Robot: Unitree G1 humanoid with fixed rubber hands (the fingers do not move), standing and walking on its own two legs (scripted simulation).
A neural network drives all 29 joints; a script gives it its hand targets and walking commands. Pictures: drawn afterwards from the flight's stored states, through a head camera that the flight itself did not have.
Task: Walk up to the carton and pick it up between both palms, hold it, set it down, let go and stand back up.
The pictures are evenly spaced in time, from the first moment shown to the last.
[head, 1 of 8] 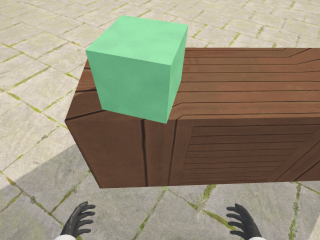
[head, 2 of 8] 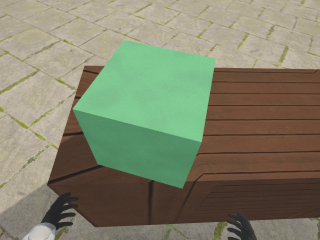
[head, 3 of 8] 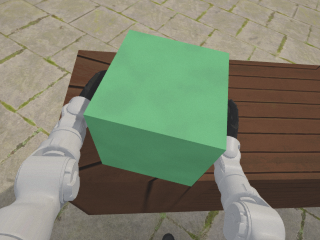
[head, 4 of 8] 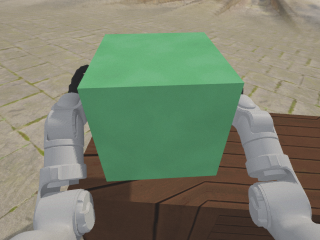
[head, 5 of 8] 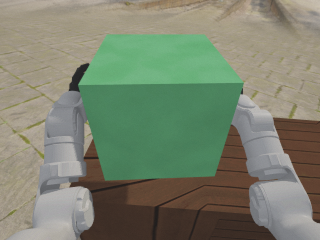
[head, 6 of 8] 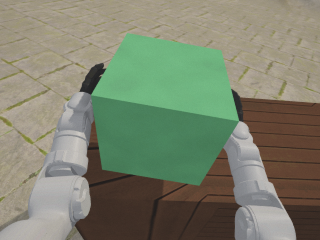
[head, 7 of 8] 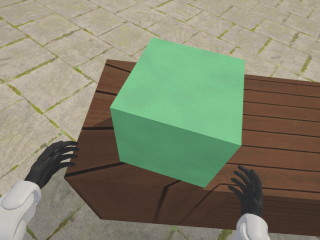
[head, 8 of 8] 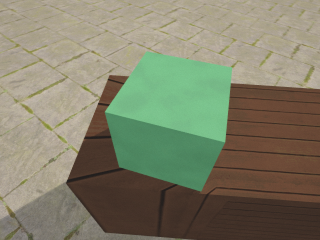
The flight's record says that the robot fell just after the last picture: no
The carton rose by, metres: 0.20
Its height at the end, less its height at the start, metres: +0.00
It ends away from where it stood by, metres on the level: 0.02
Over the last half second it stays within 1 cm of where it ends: yes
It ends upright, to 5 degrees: yes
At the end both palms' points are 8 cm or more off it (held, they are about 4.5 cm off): yes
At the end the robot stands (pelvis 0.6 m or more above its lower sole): yes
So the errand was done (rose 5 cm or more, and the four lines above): yes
